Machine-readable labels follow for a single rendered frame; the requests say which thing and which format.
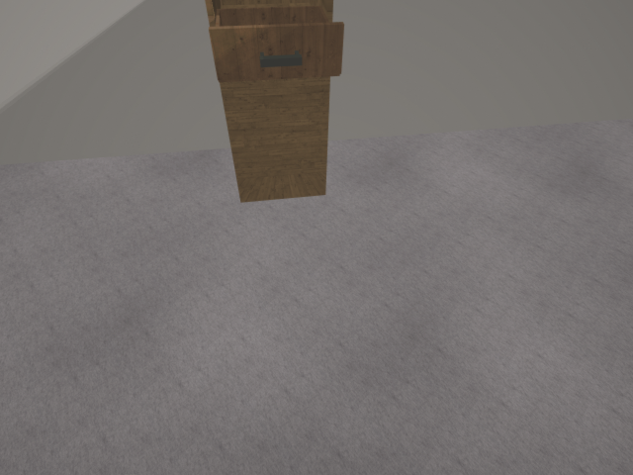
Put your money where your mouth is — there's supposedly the cabinet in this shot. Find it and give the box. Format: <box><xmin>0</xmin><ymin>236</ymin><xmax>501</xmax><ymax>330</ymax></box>
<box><xmin>205</xmin><ymin>0</ymin><xmax>333</xmax><ymax>203</ymax></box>

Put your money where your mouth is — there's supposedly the handle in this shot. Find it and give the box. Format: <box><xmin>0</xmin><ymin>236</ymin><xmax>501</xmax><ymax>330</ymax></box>
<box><xmin>260</xmin><ymin>50</ymin><xmax>302</xmax><ymax>67</ymax></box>

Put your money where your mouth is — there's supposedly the drawer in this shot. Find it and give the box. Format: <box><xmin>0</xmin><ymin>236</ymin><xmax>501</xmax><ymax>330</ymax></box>
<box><xmin>209</xmin><ymin>6</ymin><xmax>344</xmax><ymax>82</ymax></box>

